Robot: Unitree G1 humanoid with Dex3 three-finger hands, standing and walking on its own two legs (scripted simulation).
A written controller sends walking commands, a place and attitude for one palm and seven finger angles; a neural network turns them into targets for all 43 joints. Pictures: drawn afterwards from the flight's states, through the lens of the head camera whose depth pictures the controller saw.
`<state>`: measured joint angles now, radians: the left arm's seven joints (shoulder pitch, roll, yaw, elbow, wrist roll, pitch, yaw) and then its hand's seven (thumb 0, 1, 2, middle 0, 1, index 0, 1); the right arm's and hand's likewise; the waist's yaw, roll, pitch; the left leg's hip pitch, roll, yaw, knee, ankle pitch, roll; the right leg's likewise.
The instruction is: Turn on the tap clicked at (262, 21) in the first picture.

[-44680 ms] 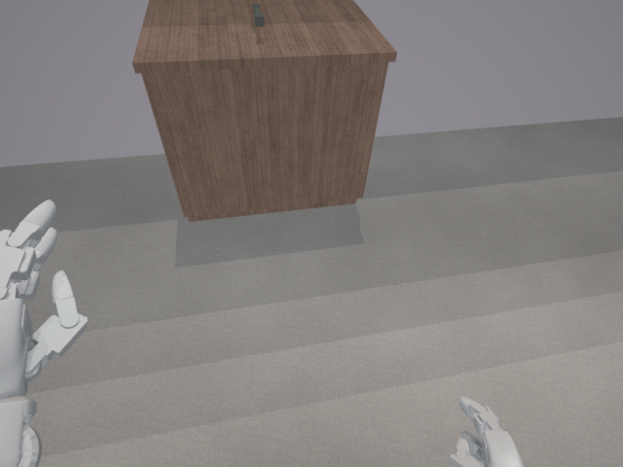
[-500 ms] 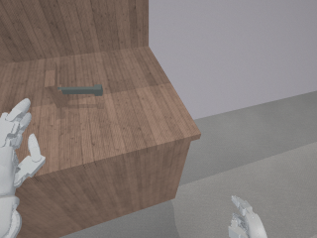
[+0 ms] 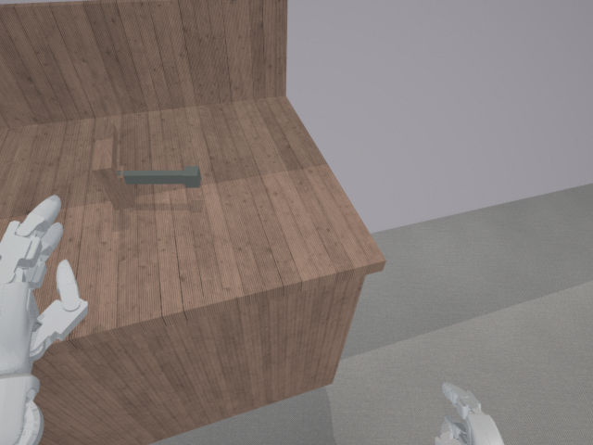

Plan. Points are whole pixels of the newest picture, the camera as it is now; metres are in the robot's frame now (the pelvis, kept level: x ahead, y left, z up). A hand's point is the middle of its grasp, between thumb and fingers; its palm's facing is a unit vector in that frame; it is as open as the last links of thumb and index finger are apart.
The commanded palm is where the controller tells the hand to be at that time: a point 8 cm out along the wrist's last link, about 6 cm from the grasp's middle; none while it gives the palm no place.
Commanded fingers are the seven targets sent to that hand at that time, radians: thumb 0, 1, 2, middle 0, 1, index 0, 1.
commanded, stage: shuffle to correct the standing spot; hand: left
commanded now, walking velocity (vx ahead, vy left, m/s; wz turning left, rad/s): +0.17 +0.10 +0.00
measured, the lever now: (192, 177) +0.54 +0.24 +0.05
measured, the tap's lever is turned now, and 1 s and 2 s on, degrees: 76 76 76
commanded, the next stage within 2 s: come to a stop and stand still in 0.36 s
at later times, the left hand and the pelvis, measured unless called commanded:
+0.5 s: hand (79, 266) +0.25 +0.26 +0.16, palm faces +0.36 -0.83 -0.41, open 7.4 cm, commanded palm +0.18 +0.31 +0.18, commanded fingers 0.00 0.90 0.90 -0.20 -0.30 -0.20 -0.30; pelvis +0.03 +0.02 -0.01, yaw +2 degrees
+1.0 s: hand out of the picture +0.24 +0.36 +0.20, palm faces +0.32 -0.81 -0.49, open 7.4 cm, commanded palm +0.19 +0.40 +0.18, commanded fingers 0.00 0.90 0.90 -0.20 -0.30 -0.20 -0.30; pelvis +0.01 +0.13 +0.00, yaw -4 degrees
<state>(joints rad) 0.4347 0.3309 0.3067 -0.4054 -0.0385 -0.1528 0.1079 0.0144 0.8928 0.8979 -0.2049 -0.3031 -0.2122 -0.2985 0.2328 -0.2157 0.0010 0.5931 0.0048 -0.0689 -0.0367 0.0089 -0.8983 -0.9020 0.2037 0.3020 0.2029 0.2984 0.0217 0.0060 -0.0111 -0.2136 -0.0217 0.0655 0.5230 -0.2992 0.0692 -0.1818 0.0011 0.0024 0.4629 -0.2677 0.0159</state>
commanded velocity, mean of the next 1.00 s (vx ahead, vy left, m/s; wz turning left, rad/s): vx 0.07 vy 0.05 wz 0.00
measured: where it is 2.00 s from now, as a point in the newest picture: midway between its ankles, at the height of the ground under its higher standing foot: outside the picture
